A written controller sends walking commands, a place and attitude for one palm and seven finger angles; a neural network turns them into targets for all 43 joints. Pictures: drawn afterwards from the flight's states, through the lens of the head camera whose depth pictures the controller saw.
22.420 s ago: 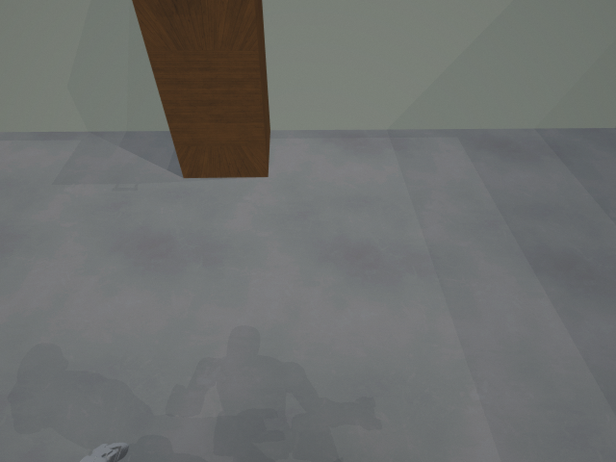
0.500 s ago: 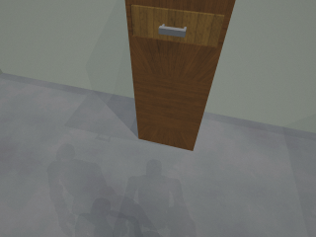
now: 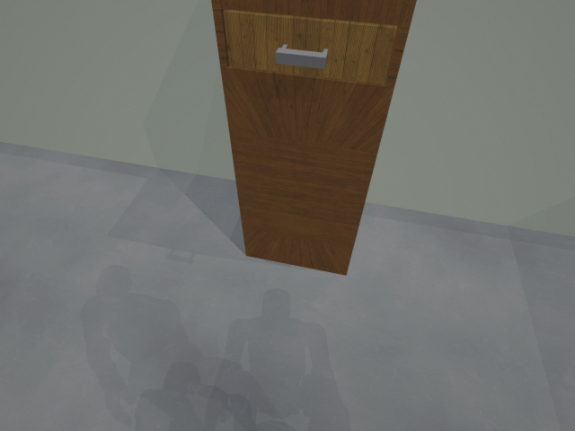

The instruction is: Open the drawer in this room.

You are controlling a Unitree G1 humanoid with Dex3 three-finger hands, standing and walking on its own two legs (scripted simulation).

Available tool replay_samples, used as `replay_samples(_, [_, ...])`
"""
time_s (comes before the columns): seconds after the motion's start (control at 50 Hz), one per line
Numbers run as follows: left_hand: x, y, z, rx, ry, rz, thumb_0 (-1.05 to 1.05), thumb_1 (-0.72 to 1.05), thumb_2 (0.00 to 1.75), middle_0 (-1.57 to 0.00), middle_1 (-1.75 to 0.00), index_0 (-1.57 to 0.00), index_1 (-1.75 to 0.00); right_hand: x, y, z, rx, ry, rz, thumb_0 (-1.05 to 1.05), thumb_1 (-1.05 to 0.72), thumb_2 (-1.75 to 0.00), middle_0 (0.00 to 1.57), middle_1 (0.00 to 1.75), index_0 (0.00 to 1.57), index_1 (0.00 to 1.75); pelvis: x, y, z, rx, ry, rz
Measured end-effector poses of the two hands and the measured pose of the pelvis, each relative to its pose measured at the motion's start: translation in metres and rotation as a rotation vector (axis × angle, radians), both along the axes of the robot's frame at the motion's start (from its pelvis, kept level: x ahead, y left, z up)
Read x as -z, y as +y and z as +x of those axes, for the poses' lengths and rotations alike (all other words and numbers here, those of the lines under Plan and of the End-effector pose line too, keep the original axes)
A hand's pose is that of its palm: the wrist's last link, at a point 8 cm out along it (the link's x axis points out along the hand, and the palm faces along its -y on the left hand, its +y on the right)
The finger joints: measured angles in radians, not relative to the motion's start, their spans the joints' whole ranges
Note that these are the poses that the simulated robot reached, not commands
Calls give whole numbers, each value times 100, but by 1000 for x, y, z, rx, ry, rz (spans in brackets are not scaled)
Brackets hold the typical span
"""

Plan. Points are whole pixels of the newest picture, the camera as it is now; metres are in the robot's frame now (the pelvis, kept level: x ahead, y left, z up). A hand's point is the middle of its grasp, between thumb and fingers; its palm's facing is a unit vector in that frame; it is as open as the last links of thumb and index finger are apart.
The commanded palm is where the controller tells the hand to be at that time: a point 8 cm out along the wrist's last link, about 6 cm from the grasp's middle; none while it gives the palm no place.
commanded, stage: look at it before walking up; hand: left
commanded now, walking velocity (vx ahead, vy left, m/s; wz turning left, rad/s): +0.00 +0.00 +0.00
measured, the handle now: (303, 54) +0.85 +0.02 +0.13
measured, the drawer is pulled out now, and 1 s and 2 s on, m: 0.00 0.00 0.00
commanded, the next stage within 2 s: turn to face it in 0.32 s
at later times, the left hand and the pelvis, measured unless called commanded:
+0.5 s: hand out of the picture -0.01 +0.15 -0.18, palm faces +0.04 -0.99 -0.16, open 7.3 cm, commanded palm none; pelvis +0.01 +0.00 +0.00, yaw +0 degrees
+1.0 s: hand out of the picture +0.04 +0.17 -0.18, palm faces -0.07 -0.98 -0.21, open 7.3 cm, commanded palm none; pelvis +0.00 -0.01 -0.01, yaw -6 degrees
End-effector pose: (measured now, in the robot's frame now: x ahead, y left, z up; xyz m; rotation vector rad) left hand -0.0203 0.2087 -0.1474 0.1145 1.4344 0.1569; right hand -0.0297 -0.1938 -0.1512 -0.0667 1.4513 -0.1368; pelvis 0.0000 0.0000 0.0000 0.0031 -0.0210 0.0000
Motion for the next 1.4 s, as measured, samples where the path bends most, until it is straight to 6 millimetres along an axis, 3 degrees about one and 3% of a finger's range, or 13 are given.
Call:
replay_samples(0.68, [4,-4,9,24,28,-9,0,91,90,-20,-30,-20,-30,3,-17,10,29,-10,-37,1,-91,-90,20,30,20,30,4,-4,1,40,3,-2])
replay_samples(0.94, [6,12,46,102,-38,34,0,91,90,-20,-30,-20,-30,10,-28,-5,93,-17,-50,1,-91,-90,20,30,20,30,12,-7,-7,94,12,9])
replay_samples(1.02, [3,8,61,122,-51,40,0,91,90,-19,-30,-20,-30,14,-37,-6,116,-19,-44,1,-91,-90,20,30,20,30,14,-14,6,112,16,15])
replay_samples(1.12, [2,-10,89,143,-84,52,0,91,90,-19,-30,-20,-30,27,-59,0,135,0,-29,1,-91,-90,20,30,20,30,22,-34,30,128,19,12])
replay_samples(1.2, [0,-28,91,104,-100,50,0,91,90,-19,-30,-20,-30,21,-77,30,103,11,-25,1,-91,-90,20,30,20,30,18,-48,46,126,17,9])
replay_samples(1.3, [-8,-49,74,93,27,13,0,91,90,-20,-30,-20,-30,2,-96,102,88,-111,-46,1,-91,-90,20,30,20,30,4,-56,72,149,24,17])
replay_samples(1.4, [-14,-62,69,77,132,-21,0,91,90,-20,-30,-20,-30,-5,-101,175,73,-208,-55,1,-91,-90,20,30,20,30,1,-56,106,157,30,7])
